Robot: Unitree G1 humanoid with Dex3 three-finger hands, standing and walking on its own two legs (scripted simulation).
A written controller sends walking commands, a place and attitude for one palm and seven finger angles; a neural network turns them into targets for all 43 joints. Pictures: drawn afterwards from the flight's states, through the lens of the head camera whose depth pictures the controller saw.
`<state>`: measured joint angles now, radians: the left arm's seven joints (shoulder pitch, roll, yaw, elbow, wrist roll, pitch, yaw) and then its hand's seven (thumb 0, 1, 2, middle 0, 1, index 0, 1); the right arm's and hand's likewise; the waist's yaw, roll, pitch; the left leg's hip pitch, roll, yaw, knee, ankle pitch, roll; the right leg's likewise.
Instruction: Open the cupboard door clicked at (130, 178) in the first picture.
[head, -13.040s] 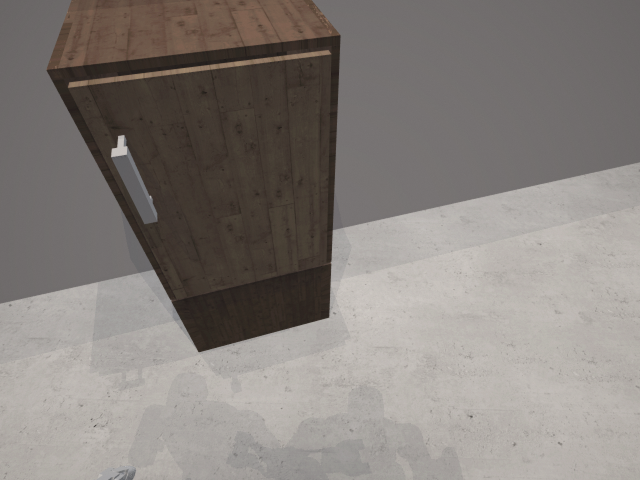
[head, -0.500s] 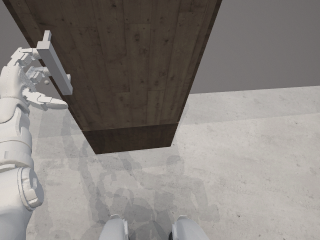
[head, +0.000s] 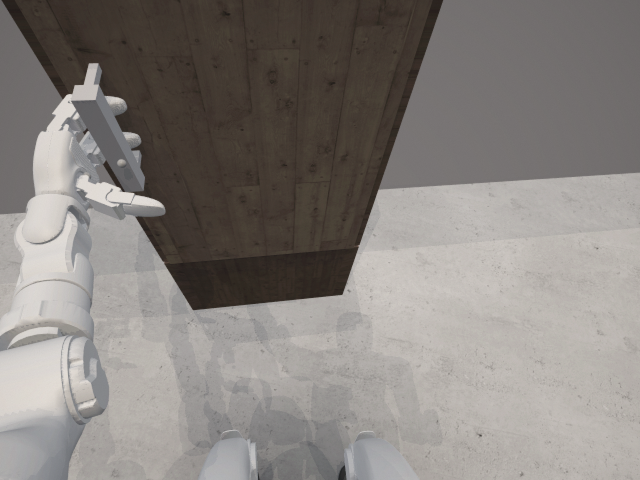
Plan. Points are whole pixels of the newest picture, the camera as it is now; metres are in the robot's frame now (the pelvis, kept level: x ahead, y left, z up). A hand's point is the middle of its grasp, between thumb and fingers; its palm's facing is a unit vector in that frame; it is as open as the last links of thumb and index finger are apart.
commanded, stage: slide the fingers in behind the handle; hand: left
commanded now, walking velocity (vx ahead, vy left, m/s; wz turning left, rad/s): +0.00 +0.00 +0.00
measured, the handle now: (115, 132) +0.53 +0.23 +0.08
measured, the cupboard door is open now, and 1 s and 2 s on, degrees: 0 0 23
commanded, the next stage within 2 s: close the thumb around the handle in 0.50 s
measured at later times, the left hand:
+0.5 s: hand (131, 164) +0.48 +0.21 +0.08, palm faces +0.07 -1.00 -0.01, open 14.0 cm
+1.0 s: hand (125, 168) +0.47 +0.21 +0.08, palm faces +0.07 -1.00 +0.00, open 9.6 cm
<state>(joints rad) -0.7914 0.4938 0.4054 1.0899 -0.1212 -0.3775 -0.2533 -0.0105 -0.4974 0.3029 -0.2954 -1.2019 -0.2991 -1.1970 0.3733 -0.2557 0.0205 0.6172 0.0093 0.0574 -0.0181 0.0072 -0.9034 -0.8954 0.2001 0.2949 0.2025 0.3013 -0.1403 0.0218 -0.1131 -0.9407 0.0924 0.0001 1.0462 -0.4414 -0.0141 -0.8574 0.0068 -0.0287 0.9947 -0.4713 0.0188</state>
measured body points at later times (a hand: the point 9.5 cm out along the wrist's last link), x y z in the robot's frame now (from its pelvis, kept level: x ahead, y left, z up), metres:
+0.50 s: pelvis +0.00 +0.00 +0.00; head +0.11 +0.02 +0.44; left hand +0.47 +0.26 +0.08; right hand +0.03 -0.27 -0.11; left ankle +0.03 +0.13 -0.67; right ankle +0.00 -0.14 -0.67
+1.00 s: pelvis +0.00 +0.00 +0.00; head +0.10 +0.02 +0.44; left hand +0.46 +0.26 +0.08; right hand +0.03 -0.27 -0.11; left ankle +0.03 +0.13 -0.67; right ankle +0.00 -0.14 -0.67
